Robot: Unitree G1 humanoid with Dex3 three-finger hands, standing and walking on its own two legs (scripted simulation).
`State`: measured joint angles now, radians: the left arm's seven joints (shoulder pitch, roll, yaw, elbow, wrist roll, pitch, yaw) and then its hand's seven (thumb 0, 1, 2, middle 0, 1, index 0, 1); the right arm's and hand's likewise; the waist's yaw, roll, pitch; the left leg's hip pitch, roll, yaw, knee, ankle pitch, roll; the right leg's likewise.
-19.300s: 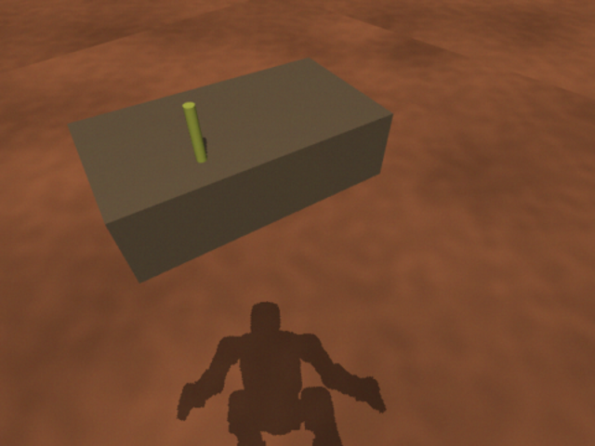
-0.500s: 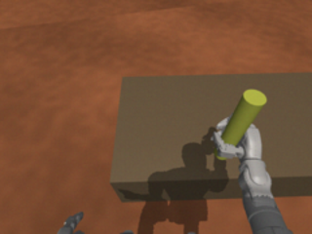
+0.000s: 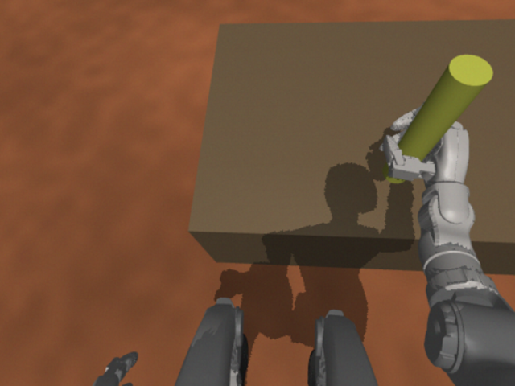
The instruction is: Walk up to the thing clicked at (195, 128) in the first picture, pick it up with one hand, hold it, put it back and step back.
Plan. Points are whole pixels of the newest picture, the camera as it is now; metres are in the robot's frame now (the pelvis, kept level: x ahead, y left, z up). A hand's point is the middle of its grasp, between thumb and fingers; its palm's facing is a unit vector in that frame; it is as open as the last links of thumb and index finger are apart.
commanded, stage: crouch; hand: right
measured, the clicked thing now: (423, 134) +0.47 -0.19 +0.06
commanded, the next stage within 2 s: lower in 0.70 s
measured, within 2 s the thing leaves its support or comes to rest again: rests again in 1.58 s
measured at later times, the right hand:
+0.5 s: hand (386, 151) +0.51 -0.18 -0.06, palm faces +0.12 +0.99 -0.01, open 5.5 cm
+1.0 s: hand (375, 159) +0.52 -0.18 -0.11, palm faces +0.12 +0.99 +0.00, open 5.5 cm
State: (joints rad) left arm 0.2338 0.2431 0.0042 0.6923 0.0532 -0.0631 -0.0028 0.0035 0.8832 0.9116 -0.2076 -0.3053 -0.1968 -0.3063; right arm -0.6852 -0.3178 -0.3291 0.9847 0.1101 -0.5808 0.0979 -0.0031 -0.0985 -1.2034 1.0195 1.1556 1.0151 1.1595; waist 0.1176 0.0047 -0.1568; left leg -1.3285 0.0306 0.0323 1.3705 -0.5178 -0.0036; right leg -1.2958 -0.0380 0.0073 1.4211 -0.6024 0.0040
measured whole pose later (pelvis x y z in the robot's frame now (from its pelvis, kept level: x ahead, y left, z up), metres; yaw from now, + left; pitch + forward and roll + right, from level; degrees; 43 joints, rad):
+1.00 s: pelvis -0.03 +0.00 -0.11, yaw +1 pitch +38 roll +3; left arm 0.23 0.27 -0.03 0.65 0.08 -0.01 -0.04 0.00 0.90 0.90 -0.21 -0.30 -0.20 -0.30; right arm -0.99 -0.47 -0.44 1.15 0.02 -0.51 0.09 0.00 -0.10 -1.20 1.02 1.16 1.01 1.17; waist 0.20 -0.02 -0.17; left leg -1.83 0.04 0.04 1.76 -0.58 0.00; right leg -1.81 -0.03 0.04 1.83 -0.68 0.00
